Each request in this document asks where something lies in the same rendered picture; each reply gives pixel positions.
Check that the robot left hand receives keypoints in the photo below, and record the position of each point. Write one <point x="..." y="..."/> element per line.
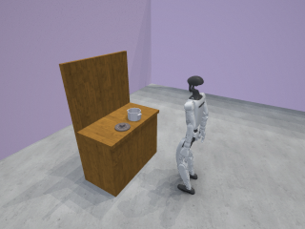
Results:
<point x="184" y="152"/>

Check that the right robot shin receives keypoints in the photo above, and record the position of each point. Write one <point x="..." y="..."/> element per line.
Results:
<point x="190" y="164"/>

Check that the table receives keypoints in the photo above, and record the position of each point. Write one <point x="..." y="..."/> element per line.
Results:
<point x="98" y="95"/>

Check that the pot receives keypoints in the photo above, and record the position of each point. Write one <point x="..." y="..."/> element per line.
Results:
<point x="134" y="114"/>

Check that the robot left foot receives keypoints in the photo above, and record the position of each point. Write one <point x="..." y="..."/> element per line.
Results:
<point x="184" y="189"/>

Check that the lid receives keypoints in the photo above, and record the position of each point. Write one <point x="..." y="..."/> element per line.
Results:
<point x="117" y="127"/>

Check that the robot right forearm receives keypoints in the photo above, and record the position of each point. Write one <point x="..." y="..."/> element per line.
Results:
<point x="203" y="123"/>

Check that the robot left forearm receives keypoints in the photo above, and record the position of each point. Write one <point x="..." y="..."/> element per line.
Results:
<point x="189" y="137"/>

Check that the robot left upper arm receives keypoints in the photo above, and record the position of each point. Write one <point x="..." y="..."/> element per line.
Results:
<point x="189" y="109"/>

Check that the robot right hand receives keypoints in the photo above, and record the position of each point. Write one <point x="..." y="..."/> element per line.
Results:
<point x="202" y="133"/>

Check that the robot right upper arm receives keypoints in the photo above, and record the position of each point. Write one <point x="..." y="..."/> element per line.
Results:
<point x="205" y="109"/>

